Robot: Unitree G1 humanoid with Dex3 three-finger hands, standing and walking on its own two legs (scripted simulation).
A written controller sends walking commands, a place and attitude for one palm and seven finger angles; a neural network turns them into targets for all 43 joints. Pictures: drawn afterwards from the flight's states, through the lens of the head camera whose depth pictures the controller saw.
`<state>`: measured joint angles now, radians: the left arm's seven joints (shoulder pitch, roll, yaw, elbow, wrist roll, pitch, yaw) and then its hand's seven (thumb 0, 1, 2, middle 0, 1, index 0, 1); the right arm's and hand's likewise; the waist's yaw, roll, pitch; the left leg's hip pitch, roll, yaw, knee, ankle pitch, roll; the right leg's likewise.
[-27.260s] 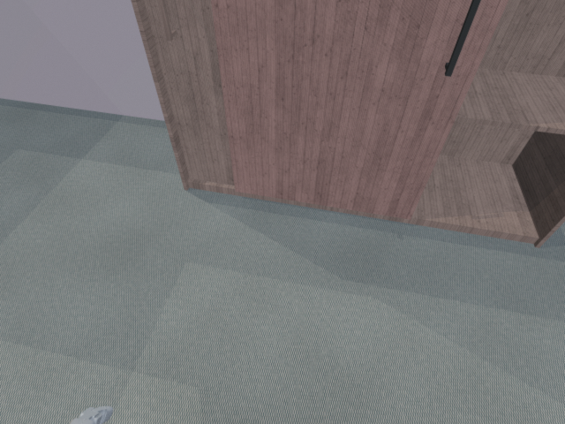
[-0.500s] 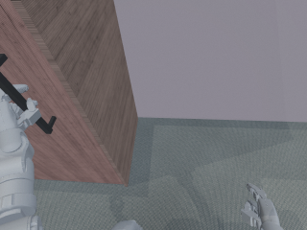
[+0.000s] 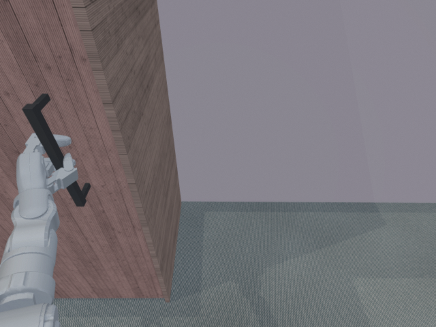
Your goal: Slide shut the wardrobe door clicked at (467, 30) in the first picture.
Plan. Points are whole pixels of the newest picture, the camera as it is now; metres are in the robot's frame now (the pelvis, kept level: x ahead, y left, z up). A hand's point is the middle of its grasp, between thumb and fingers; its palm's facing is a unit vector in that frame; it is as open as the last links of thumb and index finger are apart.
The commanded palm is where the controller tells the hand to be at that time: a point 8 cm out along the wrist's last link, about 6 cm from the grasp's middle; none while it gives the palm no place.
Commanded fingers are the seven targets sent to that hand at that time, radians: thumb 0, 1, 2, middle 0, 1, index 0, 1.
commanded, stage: stop walking and hold the door there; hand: left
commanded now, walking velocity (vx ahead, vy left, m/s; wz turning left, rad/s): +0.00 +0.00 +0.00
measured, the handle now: (64, 156) +0.41 +0.33 +0.12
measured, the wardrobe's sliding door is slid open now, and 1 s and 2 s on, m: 0.00 0.00 0.00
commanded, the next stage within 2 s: none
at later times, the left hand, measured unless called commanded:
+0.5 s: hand (71, 171) +0.36 +0.30 +0.12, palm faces +0.47 -0.85 -0.23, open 5.7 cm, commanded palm +0.32 +0.33 +0.12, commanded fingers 0.00 0.90 0.90 -0.45 -1.40 -0.45 -1.40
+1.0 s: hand (68, 173) +0.36 +0.30 +0.12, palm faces +0.33 -0.91 -0.24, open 5.6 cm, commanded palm +0.32 +0.34 +0.12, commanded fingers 0.00 0.90 0.90 -0.45 -1.40 -0.45 -1.40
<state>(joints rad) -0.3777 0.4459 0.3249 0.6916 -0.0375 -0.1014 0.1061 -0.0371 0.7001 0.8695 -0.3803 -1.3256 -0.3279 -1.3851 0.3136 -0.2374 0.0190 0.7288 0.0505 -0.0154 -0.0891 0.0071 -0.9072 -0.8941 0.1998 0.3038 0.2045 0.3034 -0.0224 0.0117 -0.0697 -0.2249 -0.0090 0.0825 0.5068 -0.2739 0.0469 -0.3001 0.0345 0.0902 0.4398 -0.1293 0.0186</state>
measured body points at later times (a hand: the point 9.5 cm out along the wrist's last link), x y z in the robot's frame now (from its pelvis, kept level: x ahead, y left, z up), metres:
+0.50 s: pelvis +0.02 +0.00 +0.00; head +0.00 +0.00 +0.45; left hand +0.33 +0.34 +0.14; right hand +0.17 -0.26 -0.09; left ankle +0.00 +0.08 -0.74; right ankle +0.07 -0.13 -0.74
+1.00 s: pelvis -0.04 +0.07 -0.01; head -0.02 +0.06 +0.44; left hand +0.33 +0.35 +0.14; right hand +0.11 -0.17 -0.12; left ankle +0.00 +0.09 -0.74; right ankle -0.06 -0.06 -0.70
